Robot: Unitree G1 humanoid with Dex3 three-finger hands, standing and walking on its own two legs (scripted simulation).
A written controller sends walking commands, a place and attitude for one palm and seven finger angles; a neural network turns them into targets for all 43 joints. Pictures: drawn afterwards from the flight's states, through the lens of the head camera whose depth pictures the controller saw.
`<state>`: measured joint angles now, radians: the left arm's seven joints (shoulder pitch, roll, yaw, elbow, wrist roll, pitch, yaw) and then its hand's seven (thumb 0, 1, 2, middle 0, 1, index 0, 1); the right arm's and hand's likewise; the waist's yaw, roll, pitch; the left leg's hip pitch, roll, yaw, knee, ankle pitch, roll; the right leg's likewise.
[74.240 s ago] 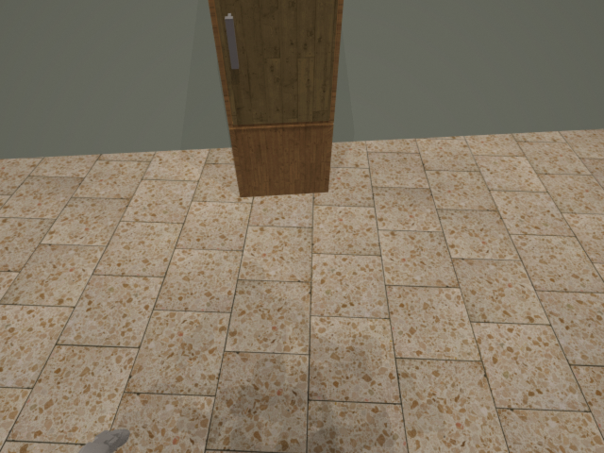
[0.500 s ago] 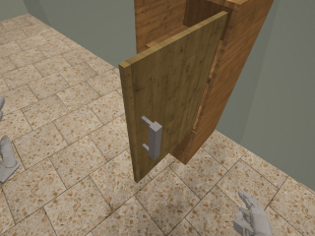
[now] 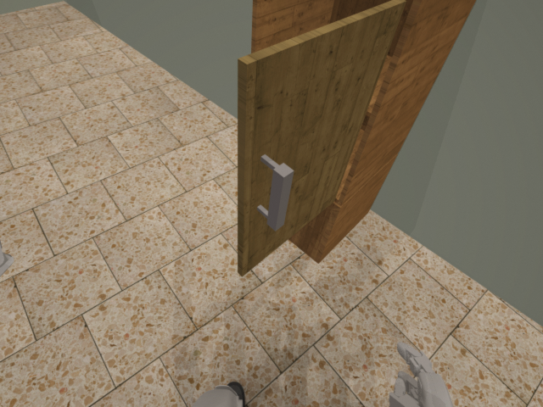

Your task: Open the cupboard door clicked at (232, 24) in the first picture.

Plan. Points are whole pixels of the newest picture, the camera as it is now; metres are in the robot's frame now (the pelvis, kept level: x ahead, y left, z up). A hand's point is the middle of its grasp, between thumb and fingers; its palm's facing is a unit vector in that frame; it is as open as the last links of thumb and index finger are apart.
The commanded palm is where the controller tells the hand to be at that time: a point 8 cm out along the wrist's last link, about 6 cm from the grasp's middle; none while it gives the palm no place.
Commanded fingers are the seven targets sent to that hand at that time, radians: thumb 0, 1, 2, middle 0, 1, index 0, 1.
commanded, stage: step back with the hand held close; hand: left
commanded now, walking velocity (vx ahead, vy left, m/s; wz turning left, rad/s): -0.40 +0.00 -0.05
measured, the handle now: (271, 193) +0.48 +0.03 +0.00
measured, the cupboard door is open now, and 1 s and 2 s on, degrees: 88 88 88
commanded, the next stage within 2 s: stop stepping back and stand still in 0.10 s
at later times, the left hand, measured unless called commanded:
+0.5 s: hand (22, 359) +0.13 +0.22 +0.18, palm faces +0.29 -0.84 -0.45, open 7.4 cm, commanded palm +0.06 +0.27 +0.19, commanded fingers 0.00 0.90 0.90 -0.20 -0.30 -0.20 -0.30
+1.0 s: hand out of the picture +0.05 +0.24 +0.17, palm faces +0.40 -0.80 -0.45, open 7.4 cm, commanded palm -0.01 +0.28 +0.19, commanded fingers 0.00 0.90 0.90 -0.20 -0.30 -0.20 -0.30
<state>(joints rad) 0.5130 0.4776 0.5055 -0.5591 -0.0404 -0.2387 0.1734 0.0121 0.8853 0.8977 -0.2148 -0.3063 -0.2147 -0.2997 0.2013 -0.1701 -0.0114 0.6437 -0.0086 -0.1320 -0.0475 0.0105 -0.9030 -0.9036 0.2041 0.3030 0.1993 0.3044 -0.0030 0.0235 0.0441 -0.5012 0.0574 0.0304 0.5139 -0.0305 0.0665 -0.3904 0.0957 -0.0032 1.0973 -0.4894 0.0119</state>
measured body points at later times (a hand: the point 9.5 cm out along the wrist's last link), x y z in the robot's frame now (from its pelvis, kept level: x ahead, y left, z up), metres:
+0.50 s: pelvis -0.11 -0.02 +0.01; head -0.12 +0.01 +0.46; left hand +0.11 +0.27 +0.20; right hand +0.00 -0.28 -0.05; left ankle +0.01 +0.05 -0.72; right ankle -0.12 -0.12 -0.69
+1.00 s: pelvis -0.17 -0.01 +0.01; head -0.17 +0.00 +0.46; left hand +0.03 +0.28 +0.20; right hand -0.03 -0.26 -0.07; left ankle -0.20 +0.12 -0.73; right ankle -0.15 -0.09 -0.71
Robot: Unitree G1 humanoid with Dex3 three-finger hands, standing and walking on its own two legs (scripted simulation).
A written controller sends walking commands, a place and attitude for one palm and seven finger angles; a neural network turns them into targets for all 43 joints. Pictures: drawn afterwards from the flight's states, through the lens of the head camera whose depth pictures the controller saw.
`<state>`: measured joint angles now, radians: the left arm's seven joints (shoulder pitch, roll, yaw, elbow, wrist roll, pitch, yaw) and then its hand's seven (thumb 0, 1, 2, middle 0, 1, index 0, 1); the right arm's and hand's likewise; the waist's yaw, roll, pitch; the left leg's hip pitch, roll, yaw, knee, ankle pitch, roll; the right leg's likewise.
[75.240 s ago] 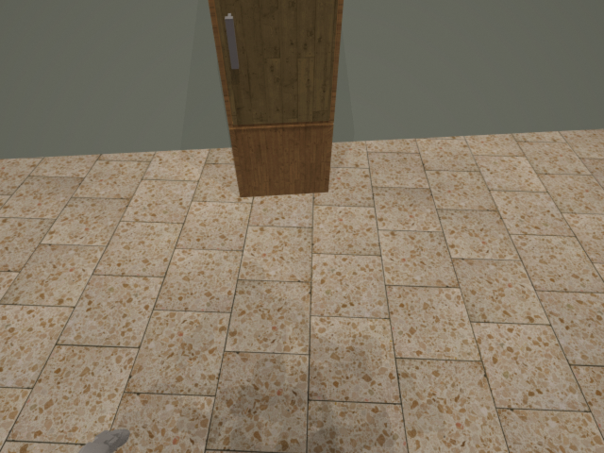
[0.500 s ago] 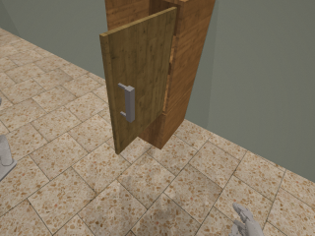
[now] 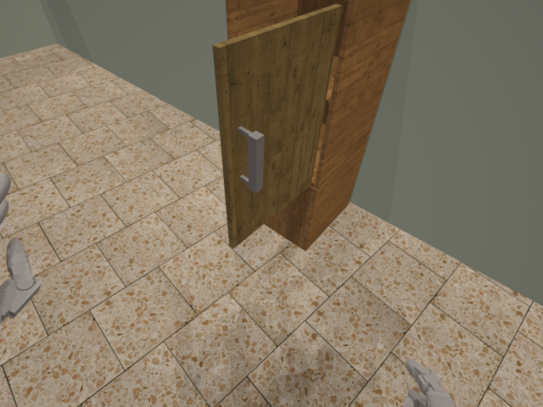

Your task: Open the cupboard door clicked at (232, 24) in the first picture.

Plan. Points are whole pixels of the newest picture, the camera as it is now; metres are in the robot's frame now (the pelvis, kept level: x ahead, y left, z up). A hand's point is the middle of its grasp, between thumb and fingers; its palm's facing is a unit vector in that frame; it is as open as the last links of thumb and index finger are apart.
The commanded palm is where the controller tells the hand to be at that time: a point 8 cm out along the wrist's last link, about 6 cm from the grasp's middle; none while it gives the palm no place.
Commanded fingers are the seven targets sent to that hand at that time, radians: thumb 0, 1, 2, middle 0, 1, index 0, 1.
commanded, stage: stop stepping back and stand still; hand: left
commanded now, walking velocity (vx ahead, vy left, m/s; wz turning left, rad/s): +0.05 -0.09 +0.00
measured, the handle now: (249, 159) +0.64 +0.08 -0.01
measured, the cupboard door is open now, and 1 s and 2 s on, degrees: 88 88 88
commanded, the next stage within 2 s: let the arm hang, fingers relaxed in 0.06 s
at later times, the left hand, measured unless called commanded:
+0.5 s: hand out of the picture +0.08 +0.16 -0.16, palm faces +0.10 -0.98 -0.15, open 6.9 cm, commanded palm none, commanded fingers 0.00 0.90 0.90 -0.20 -0.30 -0.20 -0.30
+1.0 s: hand out of the picture +0.02 +0.20 -0.16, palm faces +0.03 -0.97 -0.24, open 7.4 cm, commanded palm none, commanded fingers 0.00 0.90 0.90 -0.20 -0.30 -0.20 -0.30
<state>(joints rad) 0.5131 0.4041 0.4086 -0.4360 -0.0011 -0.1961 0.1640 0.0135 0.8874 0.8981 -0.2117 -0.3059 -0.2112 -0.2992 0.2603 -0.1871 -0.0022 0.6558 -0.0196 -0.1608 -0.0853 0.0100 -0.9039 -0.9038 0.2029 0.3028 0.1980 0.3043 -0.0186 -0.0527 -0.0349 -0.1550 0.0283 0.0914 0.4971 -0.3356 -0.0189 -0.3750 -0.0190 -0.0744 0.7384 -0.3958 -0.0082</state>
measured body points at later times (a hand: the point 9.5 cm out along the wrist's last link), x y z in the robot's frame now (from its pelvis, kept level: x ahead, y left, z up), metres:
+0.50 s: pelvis +0.00 -0.01 +0.00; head +0.03 +0.01 +0.45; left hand +0.07 +0.22 -0.15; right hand +0.06 -0.24 -0.14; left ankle +0.01 +0.13 -0.73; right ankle +0.04 -0.07 -0.73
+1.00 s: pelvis +0.02 +0.02 +0.01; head +0.02 +0.00 +0.46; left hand +0.02 +0.25 -0.14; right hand +0.00 -0.19 -0.16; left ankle +0.01 +0.13 -0.73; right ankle +0.04 -0.07 -0.73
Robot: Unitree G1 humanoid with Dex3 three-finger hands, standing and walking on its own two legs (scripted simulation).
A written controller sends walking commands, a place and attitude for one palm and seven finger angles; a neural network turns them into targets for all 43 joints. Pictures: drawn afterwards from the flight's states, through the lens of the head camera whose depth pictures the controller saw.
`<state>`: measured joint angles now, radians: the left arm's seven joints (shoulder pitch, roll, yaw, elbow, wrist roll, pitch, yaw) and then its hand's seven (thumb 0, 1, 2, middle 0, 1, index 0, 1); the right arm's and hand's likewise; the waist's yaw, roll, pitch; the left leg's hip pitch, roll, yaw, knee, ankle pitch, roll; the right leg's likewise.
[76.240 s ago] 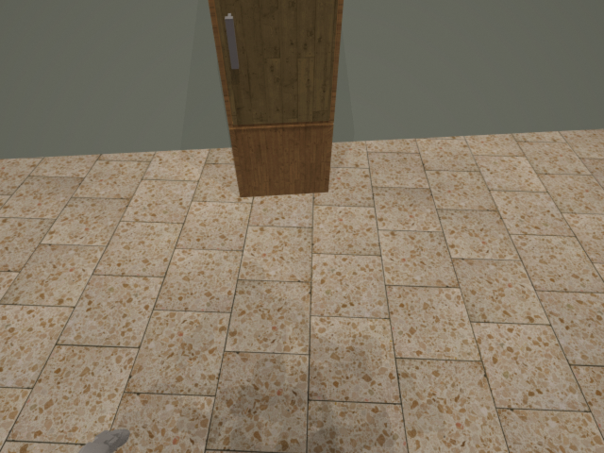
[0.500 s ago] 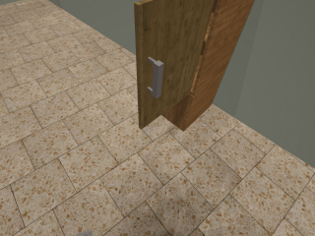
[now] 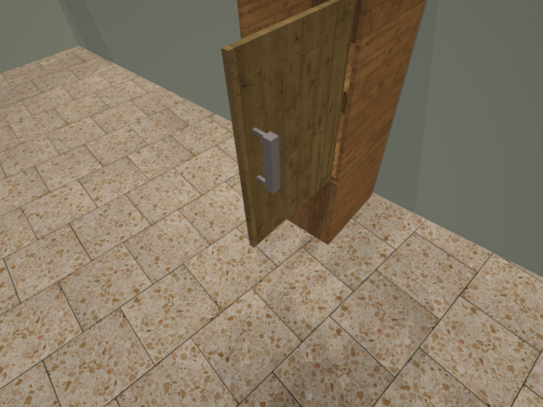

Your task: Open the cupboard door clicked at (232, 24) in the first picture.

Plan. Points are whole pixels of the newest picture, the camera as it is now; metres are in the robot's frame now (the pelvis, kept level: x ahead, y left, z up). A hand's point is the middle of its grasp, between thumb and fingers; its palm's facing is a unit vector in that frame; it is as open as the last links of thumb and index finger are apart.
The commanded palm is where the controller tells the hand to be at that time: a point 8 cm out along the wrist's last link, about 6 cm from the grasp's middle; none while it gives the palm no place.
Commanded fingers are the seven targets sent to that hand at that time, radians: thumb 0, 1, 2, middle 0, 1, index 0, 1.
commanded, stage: let the arm hang, fingers relaxed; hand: left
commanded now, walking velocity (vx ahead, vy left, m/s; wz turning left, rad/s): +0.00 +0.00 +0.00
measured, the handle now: (265, 160) +0.63 +0.05 -0.02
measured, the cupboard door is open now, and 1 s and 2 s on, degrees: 88 88 88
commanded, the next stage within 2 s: look to check the result in 0.26 s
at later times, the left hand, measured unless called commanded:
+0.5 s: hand out of the picture +0.02 +0.19 -0.17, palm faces +0.00 -0.97 -0.23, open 7.4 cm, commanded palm none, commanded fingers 0.00 0.90 0.90 -0.20 -0.30 -0.20 -0.30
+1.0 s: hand out of the picture +0.08 +0.21 -0.16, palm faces -0.01 -0.96 -0.29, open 7.4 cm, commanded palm none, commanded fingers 0.00 0.90 0.90 -0.20 -0.30 -0.20 -0.30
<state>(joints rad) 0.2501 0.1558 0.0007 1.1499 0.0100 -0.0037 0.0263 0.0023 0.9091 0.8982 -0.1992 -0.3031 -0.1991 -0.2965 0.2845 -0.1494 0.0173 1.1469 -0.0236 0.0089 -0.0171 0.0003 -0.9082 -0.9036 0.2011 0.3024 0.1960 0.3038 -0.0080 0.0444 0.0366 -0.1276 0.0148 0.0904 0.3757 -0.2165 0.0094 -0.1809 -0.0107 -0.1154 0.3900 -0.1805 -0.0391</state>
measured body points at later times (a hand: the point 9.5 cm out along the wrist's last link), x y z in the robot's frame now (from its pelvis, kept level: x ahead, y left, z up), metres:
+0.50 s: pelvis +0.01 +0.01 +0.00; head +0.03 -0.01 +0.45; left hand +0.02 +0.24 -0.15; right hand +0.00 -0.22 -0.17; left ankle -0.01 +0.11 -0.74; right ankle +0.02 -0.09 -0.74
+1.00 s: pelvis +0.02 +0.00 +0.00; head +0.04 -0.02 +0.45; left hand +0.08 +0.26 -0.14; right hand +0.06 -0.27 -0.16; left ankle -0.01 +0.11 -0.74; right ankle +0.02 -0.09 -0.74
